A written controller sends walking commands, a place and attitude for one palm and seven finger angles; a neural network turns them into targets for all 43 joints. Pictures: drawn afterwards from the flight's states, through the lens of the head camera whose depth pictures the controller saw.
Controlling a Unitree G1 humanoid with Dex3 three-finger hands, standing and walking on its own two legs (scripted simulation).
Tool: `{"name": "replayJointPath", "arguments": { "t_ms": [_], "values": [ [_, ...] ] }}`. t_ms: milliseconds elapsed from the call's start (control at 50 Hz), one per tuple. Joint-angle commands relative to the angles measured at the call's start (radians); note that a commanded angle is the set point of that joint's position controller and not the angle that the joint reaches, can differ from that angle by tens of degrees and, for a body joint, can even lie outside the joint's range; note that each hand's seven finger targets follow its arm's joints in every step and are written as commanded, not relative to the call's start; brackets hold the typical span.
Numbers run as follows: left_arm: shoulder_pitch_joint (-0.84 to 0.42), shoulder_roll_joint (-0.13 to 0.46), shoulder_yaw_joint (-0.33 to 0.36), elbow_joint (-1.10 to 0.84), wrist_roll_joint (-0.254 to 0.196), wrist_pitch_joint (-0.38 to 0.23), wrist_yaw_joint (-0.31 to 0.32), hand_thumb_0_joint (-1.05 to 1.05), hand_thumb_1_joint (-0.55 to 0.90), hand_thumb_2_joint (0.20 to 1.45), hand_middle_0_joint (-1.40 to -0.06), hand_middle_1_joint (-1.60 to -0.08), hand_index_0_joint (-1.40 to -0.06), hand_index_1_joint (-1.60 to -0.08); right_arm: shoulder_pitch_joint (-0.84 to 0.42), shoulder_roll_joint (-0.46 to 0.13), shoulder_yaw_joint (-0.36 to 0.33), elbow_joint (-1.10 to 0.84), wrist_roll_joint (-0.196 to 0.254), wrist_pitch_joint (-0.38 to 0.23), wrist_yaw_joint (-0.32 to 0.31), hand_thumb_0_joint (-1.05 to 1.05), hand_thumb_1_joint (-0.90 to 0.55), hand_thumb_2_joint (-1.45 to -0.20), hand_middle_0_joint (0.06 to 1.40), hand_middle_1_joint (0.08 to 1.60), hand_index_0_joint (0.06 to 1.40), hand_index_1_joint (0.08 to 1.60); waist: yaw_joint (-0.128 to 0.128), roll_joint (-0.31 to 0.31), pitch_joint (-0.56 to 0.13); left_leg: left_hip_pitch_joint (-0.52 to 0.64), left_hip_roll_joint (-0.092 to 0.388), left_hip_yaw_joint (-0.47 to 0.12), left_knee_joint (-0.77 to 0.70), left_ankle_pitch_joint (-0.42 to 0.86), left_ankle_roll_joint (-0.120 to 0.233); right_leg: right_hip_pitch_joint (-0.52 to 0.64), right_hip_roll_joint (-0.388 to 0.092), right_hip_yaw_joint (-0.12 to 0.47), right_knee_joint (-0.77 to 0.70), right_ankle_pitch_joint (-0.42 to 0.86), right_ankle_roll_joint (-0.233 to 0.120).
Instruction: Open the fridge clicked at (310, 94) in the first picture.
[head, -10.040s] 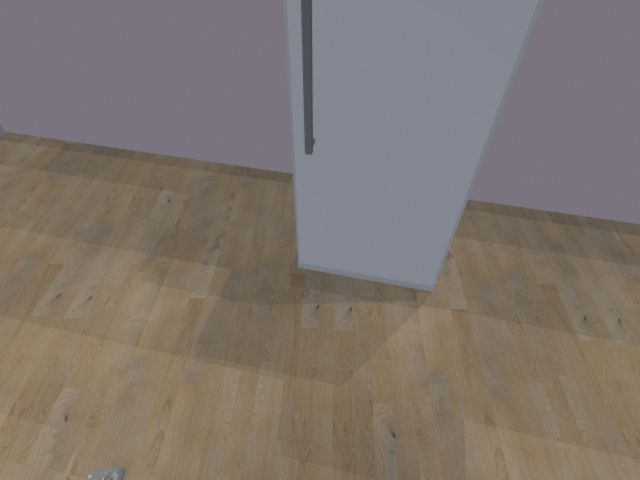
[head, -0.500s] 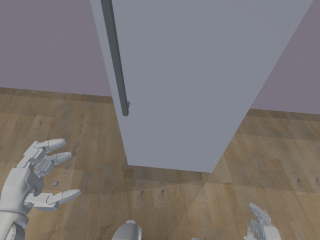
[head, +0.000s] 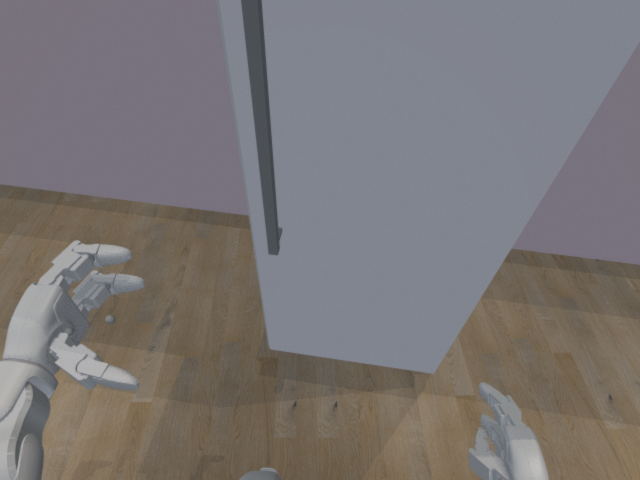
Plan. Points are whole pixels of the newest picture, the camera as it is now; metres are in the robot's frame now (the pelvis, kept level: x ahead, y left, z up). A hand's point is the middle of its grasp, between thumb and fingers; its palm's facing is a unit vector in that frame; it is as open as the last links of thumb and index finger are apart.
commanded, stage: raise the hand to about handle height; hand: left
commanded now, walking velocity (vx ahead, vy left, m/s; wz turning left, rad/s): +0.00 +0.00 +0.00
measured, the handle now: (268, 141) +0.55 +0.14 +0.13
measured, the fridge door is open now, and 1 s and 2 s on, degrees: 0 0 0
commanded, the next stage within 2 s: move the hooked fingers beside the handle in 0.66 s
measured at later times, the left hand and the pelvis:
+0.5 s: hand (126, 290) +0.28 +0.25 +0.11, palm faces +0.04 -1.00 -0.03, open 14.0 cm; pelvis +0.01 -0.01 +0.01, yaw -1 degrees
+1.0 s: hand (140, 273) +0.30 +0.25 +0.11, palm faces +0.03 -1.00 -0.01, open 14.0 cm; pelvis +0.00 -0.01 +0.01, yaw -1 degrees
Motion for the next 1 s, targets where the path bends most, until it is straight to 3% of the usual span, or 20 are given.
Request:
{"name": "replayJointPath", "arguments": {
  "t_ms": [0, 40, 140, 200, 240, 260, 300, 340, 360, 420, 580, 640, 700, 740, 780, 820, 840, 900, 920, 980],
  "values": [
    [-0.269, 0.233, 0.097, -0.173, -0.028, -0.046, -0.023, 0.000, -0.500, 0.300, -0.300, -1.200, -0.300, -1.200, -0.079, -0.165, -0.072, -0.137, 0.011, -0.053, -0.029, 0.000, -0.900, -0.900, 0.200, 0.300, 0.200, 0.300, -0.025, 0.074, -0.149, 0.257, -0.039, -0.038, -0.177, 0.049, -0.001, -0.079, 0.055, 0.006, -0.162, 0.111, -0.027],
    [-0.279, 0.266, 0.123, -0.139, -0.027, -0.040, -0.029, 0.000, -0.500, 0.300, -0.300, -1.200, -0.300, -1.200, -0.074, -0.171, -0.076, -0.131, 0.011, -0.051, -0.033, 0.000, -0.900, -0.900, 0.200, 0.300, 0.200, 0.300, -0.019, 0.038, -0.165, 0.260, -0.040, -0.034, -0.177, 0.065, 0.003, -0.052, 0.056, 0.015, -0.174, 0.120, -0.027],
    [-0.339, 0.303, 0.143, -0.090, -0.031, -0.020, -0.044, 0.000, -0.500, 0.300, -0.300, -1.200, -0.300, -1.200, -0.079, -0.173, -0.076, -0.128, 0.015, -0.047, -0.036, 0.000, -0.900, -0.900, 0.200, 0.300, 0.200, 0.300, -0.016, 0.043, -0.158, 0.270, -0.043, -0.023, -0.187, 0.081, 0.006, -0.031, 0.048, 0.029, -0.202, 0.142, -0.024],
    [-0.298, 0.253, 0.106, -0.041, -0.035, -0.003, -0.057, 0.000, -0.500, 0.300, -0.300, -1.200, -0.300, -1.200, -0.075, -0.170, -0.078, -0.135, 0.021, -0.046, -0.028, 0.000, -0.900, -0.900, 0.200, 0.300, 0.200, 0.300, -0.017, 0.036, -0.132, 0.254, -0.047, -0.021, -0.195, 0.078, 0.003, -0.036, 0.046, 0.028, -0.206, 0.148, -0.021],
    [-0.286, 0.268, 0.119, -0.050, -0.033, -0.004, -0.057, 0.000, -0.500, 0.300, -0.300, -1.200, -0.300, -1.200, -0.073, -0.174, -0.084, -0.139, 0.022, -0.048, -0.025, 0.000, -0.900, -0.900, 0.200, 0.300, 0.200, 0.300, -0.009, 0.022, -0.151, 0.262, -0.047, -0.012, -0.185, 0.104, 0.006, -0.015, 0.045, 0.034, -0.203, 0.175, -0.021],
    [-0.301, 0.285, 0.130, -0.083, -0.033, -0.006, -0.054, 0.000, -0.500, 0.300, -0.300, -1.200, -0.300, -1.200, -0.075, -0.174, -0.086, -0.146, 0.020, -0.049, -0.025, 0.000, -0.900, -0.900, 0.200, 0.300, 0.200, 0.300, -0.007, 0.050, -0.179, 0.272, -0.047, -0.011, -0.186, 0.114, 0.006, -0.013, 0.040, 0.037, -0.199, 0.186, -0.020],
    [-0.304, 0.274, 0.133, -0.097, -0.036, -0.017, -0.047, 0.000, -0.500, 0.300, -0.300, -1.200, -0.300, -1.200, -0.073, -0.171, -0.088, -0.146, 0.020, -0.050, -0.022, 0.000, -0.900, -0.900, 0.200, 0.300, 0.200, 0.300, -0.012, 0.046, -0.173, 0.281, -0.047, -0.010, -0.185, 0.124, 0.006, -0.017, 0.043, 0.035, -0.199, 0.199, -0.019],
    [-0.307, 0.308, 0.164, -0.110, -0.030, -0.031, -0.034, 0.000, -0.500, 0.300, -0.300, -1.200, -0.300, -1.200, -0.065, -0.176, -0.092, -0.137, 0.015, -0.051, -0.024, 0.000, -0.900, -0.900, 0.200, 0.300, 0.200, 0.300, -0.010, 0.031, -0.187, 0.285, -0.047, -0.004, -0.177, 0.147, 0.010, -0.005, 0.044, 0.038, -0.192, 0.227, -0.019],
    [-0.329, 0.305, 0.161, -0.143, -0.026, -0.039, -0.030, 0.000, -0.500, 0.300, -0.300, -1.200, -0.300, -1.200, -0.068, -0.173, -0.093, -0.141, 0.014, -0.052, -0.023, 0.000, -0.900, -0.900, 0.200, 0.300, 0.200, 0.300, -0.009, 0.070, -0.208, 0.299, -0.046, -0.003, -0.182, 0.161, 0.008, -0.001, 0.042, 0.035, -0.187, 0.243, -0.020],
    [-0.312, 0.277, 0.145, -0.102, -0.025, -0.044, -0.026, 0.000, -0.500, 0.300, -0.300, -1.200, -0.300, -1.200, -0.064, -0.170, -0.091, -0.132, 0.015, -0.051, -0.024, 0.000, -0.900, -0.900, 0.200, 0.300, 0.200, 0.300, -0.019, 0.050, -0.157, 0.286, -0.047, -0.003, -0.191, 0.128, 0.006, -0.027, 0.047, 0.031, -0.196, 0.211, -0.017],
    [-0.314, 0.269, 0.132, -0.090, -0.029, -0.031, -0.040, 0.000, -0.500, 0.300, -0.300, -1.200, -0.300, -1.200, -0.066, -0.170, -0.091, -0.132, 0.018, -0.052, -0.026, 0.000, -0.900, -0.900, 0.200, 0.300, 0.200, 0.300, -0.020, 0.039, -0.166, 0.282, -0.048, 0.004, -0.182, 0.133, 0.009, -0.019, 0.041, 0.046, -0.200, 0.232, -0.010],
    [-0.311, 0.285, 0.150, -0.065, -0.031, -0.028, -0.040, 0.000, -0.500, 0.300, -0.300, -1.200, -0.300, -1.200, -0.061, -0.176, -0.091, -0.130, 0.016, -0.052, -0.027, 0.000, -0.900, -0.900, 0.200, 0.300, 0.200, 0.300, -0.017, 0.006, -0.161, 0.273, -0.048, 0.005, -0.173, 0.141, 0.012, -0.016, 0.042, 0.049, -0.198, 0.241, -0.010],
    [-0.326, 0.266, 0.131, -0.075, -0.031, -0.032, -0.045, 0.000, -0.500, 0.300, -0.300, -1.200, -0.300, -1.200, -0.068, -0.168, -0.090, -0.134, 0.019, -0.051, -0.026, 0.000, -0.900, -0.900, 0.200, 0.300, 0.200, 0.300, -0.020, 0.037, -0.165, 0.281, -0.049, 0.005, -0.178, 0.131, 0.009, -0.026, 0.041, 0.048, -0.198, 0.230, -0.010],
    [-0.330, 0.286, 0.149, -0.082, -0.031, -0.040, -0.041, 0.000, -0.500, 0.300, -0.300, -1.200, -0.300, -1.200, -0.067, -0.173, -0.090, -0.131, 0.015, -0.053, -0.027, 0.000, -0.900, -0.900, 0.200, 0.300, 0.200, 0.300, -0.016, 0.023, -0.174, 0.280, -0.049, 0.006, -0.172, 0.140, 0.011, -0.013, 0.041, 0.052, -0.196, 0.238, -0.011],
    [-0.399, 0.268, 0.121, -0.051, -0.024, -0.037, -0.039, 0.000, -0.500, 0.300, -0.300, -1.200, -0.300, -1.200, -0.065, -0.169, -0.087, -0.122, 0.018, -0.049, -0.030, 0.000, -0.900, -0.900, 0.200, 0.300, 0.200, 0.300, -0.039, 0.008, -0.148, 0.273, -0.047, 0.004, -0.177, 0.113, 0.010, -0.048, 0.040, 0.050, -0.203, 0.212, -0.006],
    [-0.456, 0.260, 0.100, -0.019, -0.019, -0.041, -0.039, 0.000, -0.500, 0.300, -0.300, -1.200, -0.300, -1.200, -0.064, -0.170, -0.085, -0.114, 0.020, -0.048, -0.035, 0.000, -0.900, -0.900, 0.200, 0.300, 0.200, 0.300, -0.044, 0.032, -0.123, 0.265, -0.046, -0.003, -0.186, 0.068, 0.006, -0.076, 0.042, 0.047, -0.210, 0.150, -0.012],
    [-0.497, 0.262, 0.090, -0.014, -0.015, -0.046, -0.035, 0.000, -0.500, 0.300, -0.300, -1.200, -0.300, -1.200, -0.064, -0.174, -0.086, -0.108, 0.019, -0.050, -0.038, 0.000, -0.900, -0.900, 0.200, 0.300, 0.200, 0.300, -0.051, 0.013, -0.123, 0.259, -0.046, 0.000, -0.177, 0.061, 0.009, -0.076, 0.040, 0.058, -0.214, 0.137, -0.011],
    [-0.535, 0.244, 0.060, 0.016, -0.001, -0.046, -0.031, 0.000, -0.500, 0.300, -0.300, -1.200, -0.300, -1.200, -0.061, -0.170, -0.085, -0.107, 0.020, -0.050, -0.039, 0.000, -0.900, -0.900, 0.200, 0.300, 0.200, 0.300, -0.049, 0.049, -0.158, 0.280, -0.046, -0.006, -0.183, 0.061, 0.007, -0.078, 0.038, 0.050, -0.208, 0.138, -0.016],
    [-0.550, 0.273, 0.081, 0.037, 0.004, -0.046, -0.027, 0.000, -0.500, 0.300, -0.300, -1.200, -0.300, -1.200, -0.056, -0.176, -0.087, -0.101, 0.019, -0.046, -0.040, 0.000, -0.900, -0.900, 0.200, 0.300, 0.200, 0.300, -0.048, 0.028, -0.165, 0.275, -0.044, -0.010, -0.183, 0.063, 0.008, -0.073, 0.038, 0.049, -0.207, 0.140, -0.017],
    [-0.602, 0.272, 0.073, 0.072, 0.017, -0.044, -0.014, 0.000, -0.500, 0.300, -0.300, -1.200, -0.300, -1.200, -0.053, -0.173, -0.085, -0.097, 0.017, -0.041, -0.038, 0.000, -0.900, -0.900, 0.200, 0.300, 0.200, 0.300, -0.049, 0.033, -0.192, 0.274, -0.042, -0.010, -0.180, 0.075, 0.008, -0.068, 0.035, 0.049, -0.199, 0.153, -0.019]
  ]
}}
